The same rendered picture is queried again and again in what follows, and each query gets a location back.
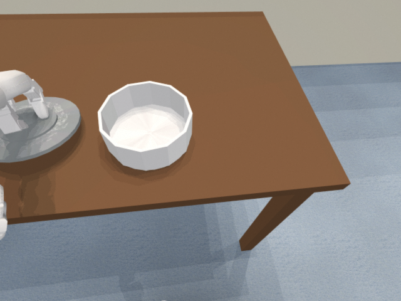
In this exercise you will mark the lid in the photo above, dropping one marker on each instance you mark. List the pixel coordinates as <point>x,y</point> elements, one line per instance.
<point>42,136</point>

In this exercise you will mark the table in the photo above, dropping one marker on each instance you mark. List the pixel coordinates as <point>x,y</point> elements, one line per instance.
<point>254,132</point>

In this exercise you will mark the pot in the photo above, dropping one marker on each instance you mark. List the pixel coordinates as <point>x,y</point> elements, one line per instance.
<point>146,125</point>

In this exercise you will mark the left robot hand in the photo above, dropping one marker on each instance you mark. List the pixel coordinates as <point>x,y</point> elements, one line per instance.
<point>14,83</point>

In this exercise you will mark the knob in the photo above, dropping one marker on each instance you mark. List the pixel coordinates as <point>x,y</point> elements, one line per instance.
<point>28,115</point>

